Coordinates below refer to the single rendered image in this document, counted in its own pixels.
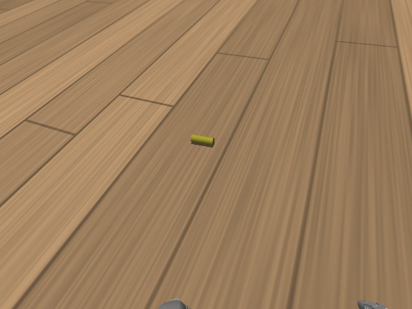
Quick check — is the can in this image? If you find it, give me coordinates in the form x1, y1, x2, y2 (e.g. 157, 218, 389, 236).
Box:
191, 134, 214, 145

